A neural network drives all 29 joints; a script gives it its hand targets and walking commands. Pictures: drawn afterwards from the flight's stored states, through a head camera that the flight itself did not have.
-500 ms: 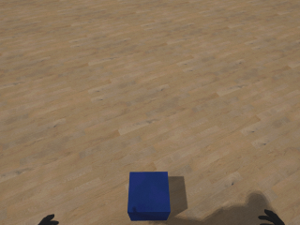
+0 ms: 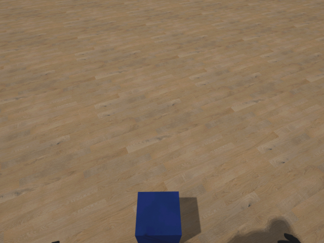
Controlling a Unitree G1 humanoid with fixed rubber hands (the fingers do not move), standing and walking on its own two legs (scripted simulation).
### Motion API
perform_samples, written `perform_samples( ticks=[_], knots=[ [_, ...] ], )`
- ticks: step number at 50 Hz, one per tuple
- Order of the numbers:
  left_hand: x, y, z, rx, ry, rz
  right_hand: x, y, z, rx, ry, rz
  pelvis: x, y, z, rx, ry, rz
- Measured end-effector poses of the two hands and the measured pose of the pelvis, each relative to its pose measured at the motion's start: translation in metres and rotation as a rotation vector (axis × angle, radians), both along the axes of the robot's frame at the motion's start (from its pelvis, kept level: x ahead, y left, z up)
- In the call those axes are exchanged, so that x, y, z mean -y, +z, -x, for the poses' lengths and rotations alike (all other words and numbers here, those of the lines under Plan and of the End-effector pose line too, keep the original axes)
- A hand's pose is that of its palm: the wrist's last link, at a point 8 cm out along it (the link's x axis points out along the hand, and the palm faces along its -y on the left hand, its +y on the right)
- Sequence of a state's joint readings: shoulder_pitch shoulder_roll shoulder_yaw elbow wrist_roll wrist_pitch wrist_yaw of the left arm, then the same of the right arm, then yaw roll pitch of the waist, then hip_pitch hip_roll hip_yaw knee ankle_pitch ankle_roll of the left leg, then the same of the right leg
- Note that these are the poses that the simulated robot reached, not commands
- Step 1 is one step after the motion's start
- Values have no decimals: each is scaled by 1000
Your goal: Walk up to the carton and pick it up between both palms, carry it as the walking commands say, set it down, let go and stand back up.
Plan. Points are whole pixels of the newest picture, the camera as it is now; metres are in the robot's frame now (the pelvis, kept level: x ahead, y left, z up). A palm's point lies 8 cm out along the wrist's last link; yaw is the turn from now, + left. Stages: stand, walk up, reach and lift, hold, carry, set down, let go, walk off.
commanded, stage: walk up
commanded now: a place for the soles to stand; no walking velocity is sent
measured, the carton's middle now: (158, 219) +0.37 +0.04 -0.65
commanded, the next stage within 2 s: stand in 1.72 s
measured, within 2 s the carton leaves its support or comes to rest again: neither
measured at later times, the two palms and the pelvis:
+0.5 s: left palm out of the picture +0.09 +0.32 -0.11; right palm out of the picture +0.11 -0.31 -0.10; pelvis -0.01 +0.00 +0.00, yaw -1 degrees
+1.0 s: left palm out of the picture +0.10 +0.32 -0.11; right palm out of the picture +0.10 -0.32 -0.10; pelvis -0.02 +0.00 -0.01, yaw -2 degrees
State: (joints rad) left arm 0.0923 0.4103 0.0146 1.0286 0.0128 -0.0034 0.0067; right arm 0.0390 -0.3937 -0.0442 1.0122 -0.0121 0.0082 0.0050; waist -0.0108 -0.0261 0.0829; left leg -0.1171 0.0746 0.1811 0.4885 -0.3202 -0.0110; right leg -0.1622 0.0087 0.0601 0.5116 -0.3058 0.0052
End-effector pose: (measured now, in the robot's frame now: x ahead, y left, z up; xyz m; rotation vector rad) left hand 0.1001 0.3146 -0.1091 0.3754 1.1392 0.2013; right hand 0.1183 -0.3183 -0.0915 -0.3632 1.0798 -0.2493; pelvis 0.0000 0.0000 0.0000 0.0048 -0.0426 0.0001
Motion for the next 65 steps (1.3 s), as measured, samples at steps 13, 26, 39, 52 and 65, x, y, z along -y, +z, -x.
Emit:
perform_samples(
  ticks=[13,26,39,52,65],
  knots=[
    [-2,1,6,10,-1,-2,0,0,0,25,8,7,-2,-3,4,2,-10,-2],
    [-2,0,15,-3,-10,-11,-1,-6,8,19,1,-7,-1,-5,8,4,-23,-4],
    [-8,1,13,6,-21,-23,-1,-4,13,18,-8,-3,-4,-4,10,10,-26,-2],
    [-3,4,0,49,-62,-35,6,-7,24,44,-47,-4,-3,-10,22,26,-40,2],
    [-9,-1,18,27,-74,-23,1,-8,49,26,-47,2,-9,-10,33,22,-53,1]
  ],
)
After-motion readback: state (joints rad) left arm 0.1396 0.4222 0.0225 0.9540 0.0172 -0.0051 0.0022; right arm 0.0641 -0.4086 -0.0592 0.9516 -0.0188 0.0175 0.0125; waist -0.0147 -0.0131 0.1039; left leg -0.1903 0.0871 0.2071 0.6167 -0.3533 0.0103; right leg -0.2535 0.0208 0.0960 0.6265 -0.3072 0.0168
